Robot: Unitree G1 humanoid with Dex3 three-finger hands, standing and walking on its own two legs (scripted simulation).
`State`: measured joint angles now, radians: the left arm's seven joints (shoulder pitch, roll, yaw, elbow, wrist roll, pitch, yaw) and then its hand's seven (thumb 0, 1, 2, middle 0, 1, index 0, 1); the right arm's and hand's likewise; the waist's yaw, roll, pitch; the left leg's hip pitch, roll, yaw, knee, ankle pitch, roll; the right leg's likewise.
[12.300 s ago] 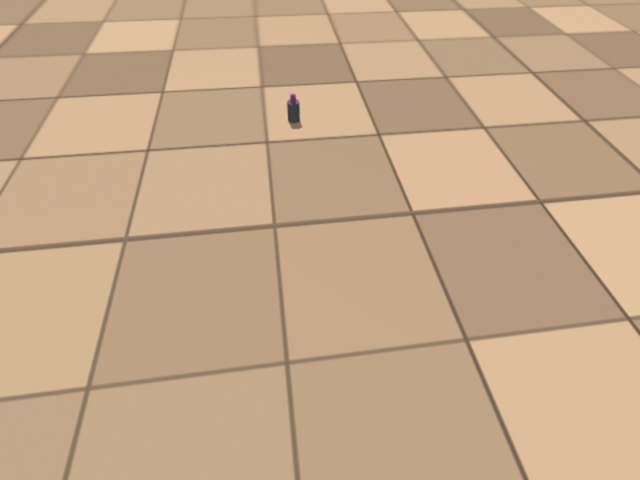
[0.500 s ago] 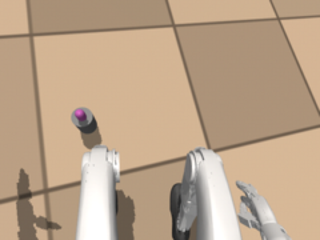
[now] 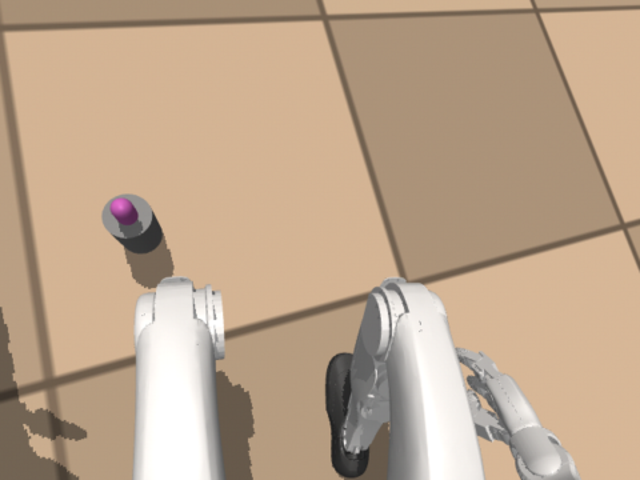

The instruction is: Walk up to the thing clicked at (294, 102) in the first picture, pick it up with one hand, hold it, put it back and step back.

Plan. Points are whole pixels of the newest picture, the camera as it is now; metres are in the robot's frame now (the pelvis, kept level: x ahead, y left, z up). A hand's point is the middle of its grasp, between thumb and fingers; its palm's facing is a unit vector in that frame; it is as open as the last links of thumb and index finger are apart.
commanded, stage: approach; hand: left
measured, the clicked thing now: (132, 222) +0.43 +0.27 -0.26
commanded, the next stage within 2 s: close in in 0.26 s
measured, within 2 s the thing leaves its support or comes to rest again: neither
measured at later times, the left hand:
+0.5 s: hand (81, 252) +0.37 +0.31 -0.22, palm faces +0.15 -0.99 +0.05, open 17.6 cm
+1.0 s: hand (120, 247) +0.39 +0.27 -0.24, palm faces +0.22 -0.97 +0.04, open 17.5 cm
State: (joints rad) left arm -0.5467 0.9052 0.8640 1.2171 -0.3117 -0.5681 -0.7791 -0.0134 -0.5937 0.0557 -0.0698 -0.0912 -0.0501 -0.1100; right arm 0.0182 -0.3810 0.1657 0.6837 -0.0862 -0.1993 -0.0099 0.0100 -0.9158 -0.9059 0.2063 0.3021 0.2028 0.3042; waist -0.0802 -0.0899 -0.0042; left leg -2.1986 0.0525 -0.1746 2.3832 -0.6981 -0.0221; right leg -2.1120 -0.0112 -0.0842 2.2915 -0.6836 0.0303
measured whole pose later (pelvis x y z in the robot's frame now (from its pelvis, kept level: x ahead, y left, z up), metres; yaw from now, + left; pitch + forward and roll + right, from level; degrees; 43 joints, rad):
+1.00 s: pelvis -0.02 +0.02 -0.07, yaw -7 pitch +10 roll -16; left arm -0.52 0.74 0.55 1.43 -0.18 -1.13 -0.21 -0.02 -0.55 0.05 -0.06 -0.07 -0.06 -0.07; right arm -0.17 -0.38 0.47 0.58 -0.34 -0.05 0.14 0.00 -0.92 -0.90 0.21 0.30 0.21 0.30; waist -0.20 -0.26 0.27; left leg -2.21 0.03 -0.38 2.69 -0.70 -0.01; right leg -2.05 0.06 -0.21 2.45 -0.62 0.07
